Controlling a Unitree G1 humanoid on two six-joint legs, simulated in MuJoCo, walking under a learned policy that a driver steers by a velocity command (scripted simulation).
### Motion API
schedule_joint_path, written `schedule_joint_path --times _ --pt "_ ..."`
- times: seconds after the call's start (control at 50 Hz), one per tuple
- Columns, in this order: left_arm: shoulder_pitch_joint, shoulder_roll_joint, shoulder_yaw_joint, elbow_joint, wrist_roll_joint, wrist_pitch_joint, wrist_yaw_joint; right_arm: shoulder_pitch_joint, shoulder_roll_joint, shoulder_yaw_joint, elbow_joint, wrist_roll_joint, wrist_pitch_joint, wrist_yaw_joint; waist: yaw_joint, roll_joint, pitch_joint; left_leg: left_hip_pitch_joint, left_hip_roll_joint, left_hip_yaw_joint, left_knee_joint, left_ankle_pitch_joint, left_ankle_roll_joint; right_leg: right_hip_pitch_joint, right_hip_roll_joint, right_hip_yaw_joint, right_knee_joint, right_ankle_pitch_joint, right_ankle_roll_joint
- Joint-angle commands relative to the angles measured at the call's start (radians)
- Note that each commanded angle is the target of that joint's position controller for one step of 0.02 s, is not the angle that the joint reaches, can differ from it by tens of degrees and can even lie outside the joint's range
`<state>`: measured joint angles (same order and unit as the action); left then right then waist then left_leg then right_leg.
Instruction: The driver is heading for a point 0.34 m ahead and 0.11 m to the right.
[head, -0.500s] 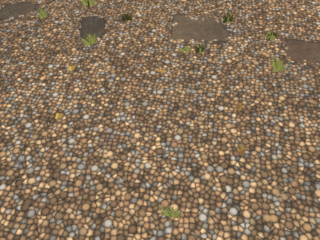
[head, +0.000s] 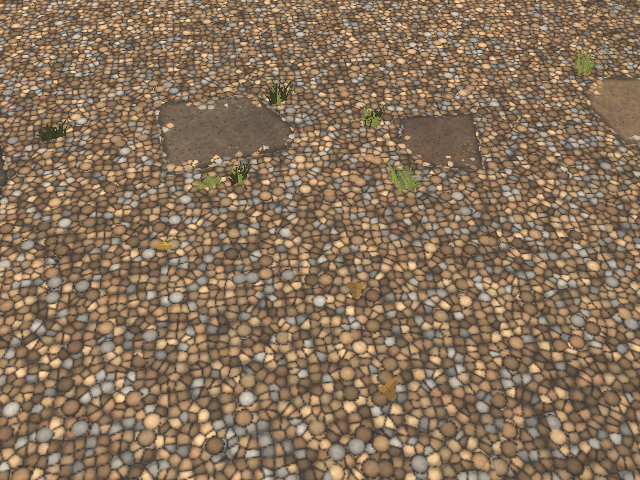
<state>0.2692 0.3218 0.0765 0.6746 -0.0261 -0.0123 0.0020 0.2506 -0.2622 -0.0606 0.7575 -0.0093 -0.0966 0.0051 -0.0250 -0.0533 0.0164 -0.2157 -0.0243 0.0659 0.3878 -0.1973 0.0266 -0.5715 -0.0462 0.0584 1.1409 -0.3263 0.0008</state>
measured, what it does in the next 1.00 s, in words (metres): walks ahead: right foot, then left foot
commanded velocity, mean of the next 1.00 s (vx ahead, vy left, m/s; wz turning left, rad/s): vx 0.22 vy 0.00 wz -0.27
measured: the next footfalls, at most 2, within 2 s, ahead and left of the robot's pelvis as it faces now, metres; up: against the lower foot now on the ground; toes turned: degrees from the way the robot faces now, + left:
right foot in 0.30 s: +0.31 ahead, -0.17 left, +0.00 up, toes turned -13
left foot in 0.72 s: +0.41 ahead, +0.05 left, +0.00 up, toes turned -14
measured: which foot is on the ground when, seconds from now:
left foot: down 0.00-0.32, up 0.34-0.70, down 0.72-1.00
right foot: up 0.00-0.28, down 0.30-1.00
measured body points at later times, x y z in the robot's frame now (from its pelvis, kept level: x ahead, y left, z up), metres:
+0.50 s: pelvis +0.23 -0.08 -0.01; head +0.28 -0.10 +0.44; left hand +0.45 +0.14 -0.10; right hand +0.28 -0.38 -0.13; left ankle +0.25 +0.09 -0.66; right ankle +0.27 -0.16 -0.74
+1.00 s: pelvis +0.32 -0.06 -0.01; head +0.34 -0.06 +0.44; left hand +0.49 +0.16 -0.14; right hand +0.39 -0.34 -0.13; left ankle +0.37 +0.06 -0.74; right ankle +0.27 -0.16 -0.74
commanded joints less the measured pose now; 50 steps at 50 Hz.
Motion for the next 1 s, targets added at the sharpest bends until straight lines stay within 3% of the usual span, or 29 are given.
schedule_joint_path --times 0.02,0.12,0.18,0.22,0.26,0.28,0.3,0.32,0.34,0.36,0.38,0.4,0.42,0.46,0.5,0.56,0.64,0.68,0.7,0.72,0.74,0.76,0.78,0.8,0.86,1.0 --pt "-0.037 0.028 0.006 -0.098 0.005 -0.004 -0.005 -0.025 -0.146 -0.038 -0.039 0.003 -0.019 -0.003 0.006 0.142 0.007 0.105 0.292 -0.212 -0.228 0.160 0.174 -0.163 -0.070 0.040 -0.074 0.082 0.016" --pt "-0.158 0.009 -0.006 -0.120 0.004 -0.018 -0.032 -0.009 -0.183 -0.045 -0.004 0.008 -0.006 -0.008 -0.034 0.114 0.025 0.140 0.262 -0.027 -0.230 0.262 0.138 -0.112 -0.058 -0.017 -0.339 0.326 0.004" --pt "-0.242 0.006 -0.009 -0.152 0.000 -0.020 -0.049 0.034 -0.210 -0.052 0.022 0.021 0.007 -0.009 -0.060 0.112 0.051 0.198 0.281 0.023 -0.219 0.273 0.119 -0.089 -0.042 -0.060 -0.445 0.332 -0.019" --pt "-0.266 0.021 -0.004 -0.172 0.000 -0.018 -0.058 0.047 -0.229 -0.059 0.034 0.032 0.019 -0.009 -0.053 0.118 0.060 0.255 0.303 0.050 -0.181 0.370 0.104 -0.075 -0.025 -0.086 -0.489 0.261 -0.047" --pt "-0.209 0.052 0.015 -0.172 0.018 -0.018 -0.059 0.042 -0.256 -0.065 0.037 0.042 0.034 -0.016 0.001 0.144 0.014 0.274 0.294 0.083 -0.017 0.779 0.082 0.065 0.050 -0.139 -0.529 0.163 -0.085" --pt "-0.080 0.088 0.038 -0.140 0.024 -0.019 -0.056 0.032 -0.257 -0.063 0.036 0.047 0.040 -0.021 0.078 0.136 -0.057 0.248 0.266 0.105 0.150 0.883 0.057 0.240 0.094 -0.153 -0.599 0.224 -0.114" --pt "0.054 0.141 0.063 -0.106 0.026 -0.015 -0.039 0.042 -0.229 -0.050 0.034 0.041 0.036 -0.023 0.147 0.102 -0.134 0.110 0.222 0.126 0.360 0.783 0.013 0.491 0.093 -0.114 -0.650 0.399 -0.146" --pt "0.129 0.227 0.071 -0.089 0.029 -0.008 -0.013 0.076 -0.109 -0.011 -0.003 -0.026 0.026 -0.015 0.110 -0.150 -0.253 -0.201 0.125 0.123 0.710 -0.087 -0.041 0.814 -0.159 0.195 -0.563 0.863 -0.219" --pt "0.075 0.252 0.057 -0.141 0.044 -0.018 -0.020 0.175 -0.114 0.011 -0.009 -0.006 0.009 0.000 0.063 -0.232 -0.494 -0.400 0.003 -0.062 1.002 -0.517 -0.076 0.999 -0.400 0.643 -0.654 0.897 -0.441" --pt "0.070 0.164 0.038 -0.133 0.040 -0.018 -0.030 0.089 -0.218 -0.019 0.017 0.028 0.009 0.005 0.125 -0.032 -0.480 -0.406 0.067 -0.160 1.020 -0.434 -0.076 0.917 -0.342 0.494 -0.679 0.918 -0.392" --pt "0.026 0.132 0.025 -0.115 0.030 -0.023 -0.033 0.017 -0.202 -0.013 -0.010 0.045 0.010 0.005 0.105 -0.033 -0.321 -0.457 0.102 -0.129 0.963 -0.380 -0.069 0.798 -0.288 0.334 -0.680 0.925 -0.348" --pt "-0.021 0.104 0.018 -0.102 0.020 -0.027 -0.032 -0.006 -0.177 -0.008 0.002 0.030 0.016 -0.007 0.072 0.044 -0.221 -0.450 0.134 -0.118 0.884 -0.322 -0.073 0.660 -0.231 0.259 -0.708 0.864 -0.299" --pt "-0.064 0.088 0.012 -0.100 0.021 -0.028 -0.029 -0.010 -0.177 -0.011 0.005 0.020 0.028 -0.016 0.041 0.030 -0.170 -0.402 0.151 -0.118 0.829 -0.279 -0.079 0.543 -0.204 0.215 -0.742 0.834 -0.282" --pt "-0.115 0.090 0.011 -0.094 0.041 -0.033 -0.028 0.047 -0.159 -0.012 0.028 0.019 0.059 -0.025 -0.012 0.003 -0.156 -0.259 0.143 -0.109 0.780 -0.214 -0.093 0.374 -0.177 0.143 -0.804 0.844 -0.277" --pt "-0.141 0.081 0.008 -0.075 0.044 -0.043 -0.023 0.066 -0.130 -0.007 0.037 0.009 0.074 -0.034 -0.033 -0.009 -0.157 -0.213 0.134 -0.104 0.685 -0.160 -0.108 0.319 -0.160 0.084 -0.826 0.864 -0.281" --pt "-0.158 0.070 0.004 -0.042 0.044 -0.036 -0.009 0.007 -0.101 0.003 0.030 0.001 0.081 -0.039 -0.021 -0.033 -0.150 -0.171 0.134 -0.107 0.491 -0.053 -0.110 0.305 -0.130 0.034 -0.836 0.756 -0.254" --pt "-0.138 0.063 -0.003 0.008 0.050 -0.020 -0.006 -0.073 -0.115 0.000 0.021 0.008 0.091 -0.034 0.016 -0.046 -0.117 -0.111 0.119 -0.110 0.316 0.010 -0.099 0.305 -0.141 0.068 -0.853 0.493 -0.239" --pt "-0.143 0.047 -0.012 0.029 0.043 -0.015 -0.009 -0.076 -0.116 -0.003 0.022 0.002 0.089 -0.030 0.006 -0.045 -0.098 -0.054 0.104 -0.100 0.207 0.015 -0.078 0.301 -0.137 0.089 -0.823 0.375 -0.218" --pt "-0.147 0.031 -0.020 0.038 0.035 -0.013 -0.010 -0.061 -0.110 -0.002 0.028 -0.006 0.085 -0.027 -0.012 -0.033 -0.092 0.010 0.094 -0.090 0.104 0.088 -0.062 0.288 -0.112 0.085 -0.796 0.288 -0.185" --pt "-0.110 0.006 -0.029 0.055 0.037 -0.015 -0.010 -0.065 -0.130 -0.004 0.026 -0.019 0.082 -0.026 -0.005 0.004 -0.084 0.065 0.126 -0.130 0.034 0.225 -0.045 0.272 -0.070 0.078 -0.765 0.199 -0.132" --pt "-0.057 -0.002 -0.031 0.065 0.056 -0.018 -0.009 -0.077 -0.181 -0.011 0.012 -0.020 0.079 -0.030 0.041 0.092 -0.083 0.101 0.200 -0.200 0.034 0.387 -0.015 0.251 -0.002 0.041 -0.703 0.085 -0.083" --pt "0.023 -0.017 -0.031 0.082 0.054 -0.017 -0.006 -0.124 -0.197 -0.014 0.021 -0.012 0.083 -0.032 0.108 0.225 -0.086 0.060 0.224 -0.216 0.046 0.286 0.043 0.260 0.054 -0.011 -0.713 -0.001 -0.049" --pt "-0.030 0.003 -0.033 0.084 0.057 -0.008 0.001 -0.149 -0.132 -0.005 0.019 -0.003 0.085 -0.023 0.069 0.215 -0.069 -0.024 0.185 -0.205 0.018 0.099 0.041 0.329 0.053 -0.025 -0.714 0.039 -0.029" --pt "-0.078 0.031 -0.024 0.081 0.049 0.002 0.006 -0.150 -0.103 0.004 0.023 -0.007 0.082 -0.017 0.046 0.181 -0.045 -0.055 0.155 -0.184 0.010 0.039 0.016 0.340 0.047 -0.022 -0.706 0.070 -0.032" --pt "-0.087 0.031 -0.021 0.093 0.045 0.025 0.015 -0.128 -0.109 0.006 0.053 -0.004 0.065 -0.011 0.034 0.145 -0.049 -0.021 0.124 -0.149 0.039 0.119 -0.012 0.352 0.026 0.000 -0.711 0.158 -0.044" --pt "-0.086 0.022 -0.015 0.159 0.033 0.021 0.022 -0.132 -0.105 0.008 0.108 0.004 0.069 -0.022 0.020 0.075 -0.072 0.049 0.106 -0.127 0.078 0.259 0.002 0.385 0.017 -0.002 -0.704 0.289 -0.032"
